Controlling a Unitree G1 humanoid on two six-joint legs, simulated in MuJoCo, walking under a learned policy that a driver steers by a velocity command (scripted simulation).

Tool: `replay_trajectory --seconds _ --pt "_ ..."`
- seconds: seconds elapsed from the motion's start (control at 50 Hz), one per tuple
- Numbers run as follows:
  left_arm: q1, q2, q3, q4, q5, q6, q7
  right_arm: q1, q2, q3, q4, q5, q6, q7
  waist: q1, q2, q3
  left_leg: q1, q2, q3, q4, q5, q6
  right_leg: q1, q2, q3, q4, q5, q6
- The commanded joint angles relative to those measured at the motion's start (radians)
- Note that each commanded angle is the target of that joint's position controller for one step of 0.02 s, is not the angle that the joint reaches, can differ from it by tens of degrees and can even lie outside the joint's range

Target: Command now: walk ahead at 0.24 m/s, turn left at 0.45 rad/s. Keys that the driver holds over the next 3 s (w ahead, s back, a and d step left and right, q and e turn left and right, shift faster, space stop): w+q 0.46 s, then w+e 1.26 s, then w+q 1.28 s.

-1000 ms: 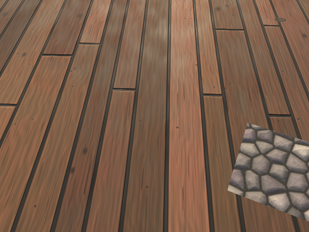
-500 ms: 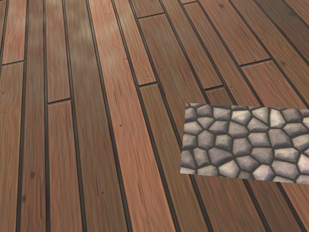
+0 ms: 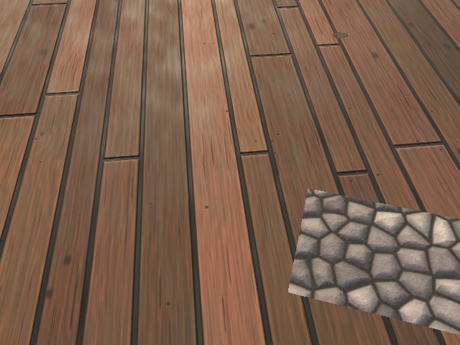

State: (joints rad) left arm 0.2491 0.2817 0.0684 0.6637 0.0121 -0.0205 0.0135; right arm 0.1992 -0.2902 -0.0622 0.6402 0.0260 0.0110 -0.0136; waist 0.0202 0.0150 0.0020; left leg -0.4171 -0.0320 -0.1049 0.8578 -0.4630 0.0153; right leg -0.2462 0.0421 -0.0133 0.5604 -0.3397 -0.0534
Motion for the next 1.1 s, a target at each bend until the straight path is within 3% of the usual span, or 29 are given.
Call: replay_trajectory --seconds 0.02,0.1,0.16,0.22,0.26,0.28,0.3,0.32,0.34,0.36,0.38,0.44,0.48,0.56,0.66,0.7,0.74,0.76,0.78,0.8,0.82,0.84,0.86,0.88,0.9,0.94,0.98,1.04,1.1 --pt "0.042 0.142 0.04 -0.049 -0.012 -0.044 0.014 -0.109 -0.104 -0.029 -0.124 0.004 -0.032 0.009 0.029 -0.083 0.067 -0.455 0.093 -0.045 0.266 0.0 0.001 0.23 -0.41 0.522 -0.358 -0.255 -0.222" --pt "0.021 0.153 0.04 -0.031 -0.011 -0.047 0.01 -0.137 -0.059 -0.005 -0.128 -0.004 -0.038 0.041 0.049 -0.105 0.046 -0.304 0.123 0.067 0.11 0.164 -0.034 0.171 -0.29 0.181 -0.382 0.053 -0.135" --pt "0.028 0.198 0.053 -0.011 -0.025 -0.048 -0.003 -0.154 -0.044 0.008 -0.141 0.001 -0.04 0.056 0.057 -0.121 0.035 -0.134 0.109 0.127 -0.068 0.176 -0.032 0.103 -0.269 0.056 -0.37 0.093 -0.113" --pt "0.04 0.225 0.061 0.01 -0.043 -0.042 -0.016 -0.115 -0.08 -0.002 -0.139 0.005 -0.035 0.059 0.026 -0.118 0.03 -0.01 0.072 0.182 -0.194 0.202 0.008 0.089 -0.31 0.027 -0.312 0.068 -0.097" --pt "0.047 0.195 0.048 0.018 -0.038 -0.043 -0.017 0.052 -0.141 -0.042 -0.089 0.003 -0.029 0.05 -0.064 -0.072 -0.042 0.259 -0.01 0.227 -0.263 0.211 0.06 0.005 -0.266 -0.076 -0.056 0.317 -0.043" --pt "0.045 0.147 0.03 0.002 -0.016 -0.049 -0.014 0.23 -0.211 -0.077 -0.051 0.01 -0.025 0.038 -0.149 0.029 -0.128 0.497 0.047 0.085 -0.297 0.191 0.112 -0.147 -0.204 -0.154 0.261 0.312 0.019" --pt "0.024 0.045 -0.003 -0.092 0.013 -0.069 -0.012 0.266 -0.356 -0.093 -0.073 0.002 -0.037 0.029 -0.108 0.339 -0.176 0.68 0.328 -0.578 -0.515 -0.03 0.302 -0.547 -0.022 -0.092 0.653 -0.233 0.1" --pt "-0.026 0.132 0.011 -0.094 -0.03 -0.095 -0.015 0.266 -0.283 -0.071 -0.09 0.0 -0.06 0.039 -0.152 0.197 -0.226 0.696 0.39 -0.772 -0.657 -0.201 0.358 -0.657 -0.029 0.107 0.787 -0.219 0.089" --pt "-0.061 0.175 0.021 -0.103 -0.059 -0.108 -0.023 0.224 -0.217 -0.05 -0.081 -0.008 -0.074 0.04 -0.129 0.153 -0.115 0.63 0.383 -0.656 -0.648 -0.172 0.335 -0.724 -0.079 0.107 0.793 -0.127 0.061" --pt "-0.059 0.172 0.016 -0.09 -0.044 -0.115 -0.021 0.181 -0.181 -0.038 -0.084 -0.011 -0.08 0.041 -0.098 0.086 -0.062 0.524 0.339 -0.534 -0.626 -0.054 0.301 -0.671 -0.119 0.102 0.724 -0.04 0.046" --pt "-0.056 0.164 0.017 -0.074 -0.014 -0.116 -0.017 0.121 -0.159 -0.03 -0.089 -0.016 -0.077 0.039 -0.061 0.045 -0.027 0.422 0.292 -0.431 -0.614 0.077 0.27 -0.601 -0.147 0.104 0.636 0.027 0.048" --pt "-0.04 0.145 0.018 -0.048 0.008 -0.096 -0.023 0.06 -0.147 -0.021 -0.089 -0.029 -0.081 0.025 -0.009 0.067 -0.011 0.278 0.216 -0.283 -0.647 0.341 0.257 -0.467 -0.138 0.081 0.516 0.13 0.076" --pt "-0.068 0.119 0.007 -0.041 0.01 -0.084 -0.023 0.08 -0.148 -0.021 -0.061 -0.021 -0.085 0.012 -0.011 0.046 -0.003 0.268 0.193 -0.196 -0.654 0.461 0.248 -0.465 -0.122 0.061 0.404 0.217 0.103" --pt "-0.217 0.057 -0.025 -0.054 -0.009 -0.086 -0.041 0.151 -0.154 -0.017 0.003 -0.014 -0.088 0.002 -0.081 0.068 0.025 0.254 0.154 -0.066 -0.663 0.51 0.183 -0.375 -0.096 0.02 0.108 0.47 0.104" --pt "-0.338 0.069 -0.028 -0.09 -0.032 -0.094 -0.071 0.222 -0.169 -0.019 0.072 -0.014 -0.087 0.006 -0.125 0.053 0.088 0.404 0.232 -0.059 -0.667 0.497 0.177 -0.427 -0.088 0.019 -0.027 0.473 0.037" --pt "-0.346 0.072 -0.028 -0.1 -0.032 -0.096 -0.085 0.23 -0.173 -0.022 0.091 -0.015 -0.077 0.003 -0.118 0.052 0.086 0.487 0.258 -0.039 -0.625 0.613 0.166 -0.443 -0.074 0.011 -0.048 0.391 0.001" --pt "-0.292 0.093 -0.017 -0.092 -0.028 -0.094 -0.089 0.215 -0.189 -0.025 0.094 -0.019 -0.067 -0.004 -0.081 0.073 0.027 0.534 0.252 0.003 -0.526 0.949 0.144 -0.339 -0.02 -0.027 -0.048 0.292 -0.037" --pt "-0.218 0.12 -0.002 -0.075 -0.026 -0.09 -0.085 0.207 -0.199 -0.027 0.091 -0.024 -0.06 -0.009 -0.041 0.09 -0.038 0.55 0.239 0.025 -0.421 1.161 0.131 -0.235 0.019 -0.055 -0.037 0.25 -0.06" --pt "-0.076 0.154 0.018 -0.042 -0.026 -0.086 -0.078 0.181 -0.201 -0.023 0.082 -0.028 -0.05 -0.014 0.04 0.079 -0.126 0.506 0.206 0.07 -0.239 1.276 0.104 -0.041 0.042 -0.071 -0.068 0.292 -0.093" --pt "0.093 0.203 0.035 -0.019 -0.024 -0.078 -0.066 0.176 -0.184 -0.012 0.055 -0.045 -0.053 -0.021 0.109 0.025 -0.245 0.286 0.185 0.084 0.023 1.062 0.072 0.284 -0.085 0.107 -0.03 0.351 -0.154" --pt "0.171 0.292 0.057 -0.007 -0.025 -0.078 -0.065 0.299 -0.07 0.022 0.032 -0.054 -0.075 -0.005 0.045 -0.243 -0.379 -0.163 -0.025 0.093 0.456 0.244 -0.028 0.677 -0.355 0.658 -0.074 0.184 -0.364" --pt "0.186 0.19 0.038 0.001 -0.044 -0.071 -0.06 0.242 -0.135 0.017 0.033 -0.037 -0.105 0.007 0.092 -0.19 -0.417 -0.293 -0.041 -0.036 0.558 -0.047 -0.027 0.728 -0.369 0.827 -0.21 0.067 -0.359" --pt "0.122 0.17 0.03 -0.011 -0.038 -0.063 -0.048 0.123 -0.173 0.006 -0.009 0.003 -0.127 0.021 0.097 -0.142 -0.245 -0.374 0.021 -0.05 0.551 0.021 -0.017 0.603 -0.34 0.677 -0.241 0.06 -0.304" --pt "0.069 0.16 0.027 -0.026 -0.029 -0.059 -0.042 0.058 -0.161 0.014 -0.029 -0.001 -0.143 0.021 0.073 -0.034 -0.153 -0.356 0.06 -0.033 0.481 0.08 -0.008 0.449 -0.299 0.576 -0.26 0.135 -0.274" --pt "0.027 0.148 0.022 -0.033 -0.025 -0.057 -0.04 0.025 -0.151 0.012 -0.037 -0.023 -0.15 0.018 0.035 0.024 -0.068 -0.329 0.083 -0.015 0.393 0.11 -0.014 0.309 -0.26 0.506 -0.283 0.249 -0.259" --pt "-0.012 0.133 0.016 -0.049 -0.014 -0.057 -0.033 0.055 -0.138 0.009 -0.04 -0.042 -0.137 0.016 -0.025 -0.024 -0.033 -0.236 0.11 -0.005 0.3 0.14 -0.036 0.158 -0.209 0.434 -0.331 0.366 -0.26" --pt "-0.015 0.137 0.018 -0.04 -0.024 -0.058 -0.025 0.079 -0.112 0.018 -0.034 -0.049 -0.12 0.012 -0.046 -0.052 -0.019 -0.205 0.118 0.023 0.206 0.142 -0.069 0.063 -0.19 0.372 -0.349 0.436 -0.266" --pt "0.005 0.176 0.03 -0.022 -0.033 -0.053 -0.01 -0.032 -0.069 0.037 -0.066 -0.053 -0.115 0.009 -0.016 -0.062 0.013 -0.139 0.093 0.058 -0.028 0.322 -0.099 -0.062 -0.125 0.278 -0.353 0.419 -0.224" --pt "0.072 0.188 0.035 0.004 -0.039 -0.038 -0.001 -0.148 -0.061 0.039 -0.085 -0.037 -0.124 0.017 0.039 -0.079 -0.001 -0.028 0.034 0.06 -0.232 0.536 -0.105 -0.087 -0.1 0.28 -0.322 0.32 -0.171"
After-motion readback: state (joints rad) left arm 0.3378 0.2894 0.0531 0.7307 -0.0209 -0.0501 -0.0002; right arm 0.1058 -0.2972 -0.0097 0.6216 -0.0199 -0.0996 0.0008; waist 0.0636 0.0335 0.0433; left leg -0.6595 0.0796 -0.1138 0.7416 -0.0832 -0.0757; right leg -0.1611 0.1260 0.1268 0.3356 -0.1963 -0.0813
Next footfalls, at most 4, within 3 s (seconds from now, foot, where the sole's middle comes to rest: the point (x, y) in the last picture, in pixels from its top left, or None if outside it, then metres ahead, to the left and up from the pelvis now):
0.28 left None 0.17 0.19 -0.77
0.80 right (209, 329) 0.55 0.10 -0.77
1.26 left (137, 255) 0.78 0.35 -0.77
1.78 right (234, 202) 1.01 0.04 -0.77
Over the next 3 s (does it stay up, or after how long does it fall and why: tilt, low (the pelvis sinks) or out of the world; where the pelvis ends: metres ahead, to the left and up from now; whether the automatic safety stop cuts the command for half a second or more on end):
stays up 1.55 0.07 0.01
